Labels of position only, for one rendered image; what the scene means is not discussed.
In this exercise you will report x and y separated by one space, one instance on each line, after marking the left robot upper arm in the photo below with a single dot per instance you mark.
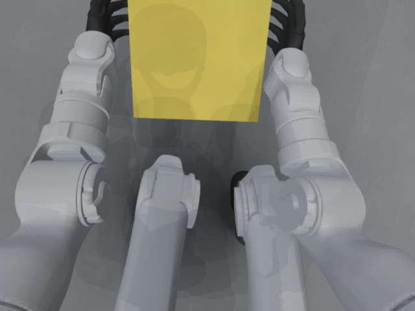
58 202

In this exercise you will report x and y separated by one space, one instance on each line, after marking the right robot hand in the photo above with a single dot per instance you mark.
292 35

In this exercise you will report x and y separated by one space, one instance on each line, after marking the left robot hand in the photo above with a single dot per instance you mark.
100 17

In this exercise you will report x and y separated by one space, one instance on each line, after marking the robot left shin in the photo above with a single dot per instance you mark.
149 178

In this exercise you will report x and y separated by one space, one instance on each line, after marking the robot left forearm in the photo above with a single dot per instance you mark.
77 130

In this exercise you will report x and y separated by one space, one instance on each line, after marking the carton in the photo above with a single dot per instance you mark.
198 59

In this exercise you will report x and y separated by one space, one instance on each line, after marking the right robot foot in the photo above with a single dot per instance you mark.
235 183

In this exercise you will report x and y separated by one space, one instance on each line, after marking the right robot upper arm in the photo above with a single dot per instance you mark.
326 215

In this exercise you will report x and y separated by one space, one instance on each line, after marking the robot right forearm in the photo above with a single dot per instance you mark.
300 126

